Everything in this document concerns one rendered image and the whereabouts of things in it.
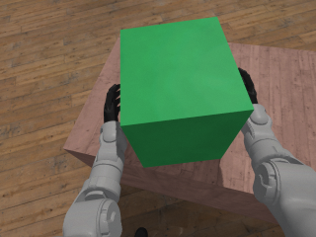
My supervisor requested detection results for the right robot hand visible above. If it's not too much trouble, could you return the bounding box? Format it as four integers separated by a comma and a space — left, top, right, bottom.
238, 67, 258, 104

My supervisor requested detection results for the carton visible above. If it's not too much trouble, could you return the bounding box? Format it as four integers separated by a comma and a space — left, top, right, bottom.
119, 17, 254, 168

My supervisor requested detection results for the robot right forearm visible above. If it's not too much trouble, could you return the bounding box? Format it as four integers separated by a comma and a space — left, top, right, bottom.
241, 104, 306, 175

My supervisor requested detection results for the robot left upper arm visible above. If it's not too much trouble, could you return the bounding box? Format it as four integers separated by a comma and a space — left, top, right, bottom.
53, 197, 122, 237

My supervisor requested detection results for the robot left forearm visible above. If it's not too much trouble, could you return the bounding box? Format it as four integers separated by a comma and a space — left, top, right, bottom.
62, 120, 127, 235

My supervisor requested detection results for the left robot hand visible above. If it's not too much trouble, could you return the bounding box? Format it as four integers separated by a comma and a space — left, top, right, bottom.
104, 84, 120, 123

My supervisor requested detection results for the robot right upper arm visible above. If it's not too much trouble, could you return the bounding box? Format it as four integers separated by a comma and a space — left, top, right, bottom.
252, 161, 316, 237

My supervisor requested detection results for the robot left foot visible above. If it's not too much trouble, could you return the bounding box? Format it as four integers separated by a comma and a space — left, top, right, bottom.
134, 227, 148, 237

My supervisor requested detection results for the pedestal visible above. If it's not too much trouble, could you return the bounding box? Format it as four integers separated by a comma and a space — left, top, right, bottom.
63, 34, 316, 225

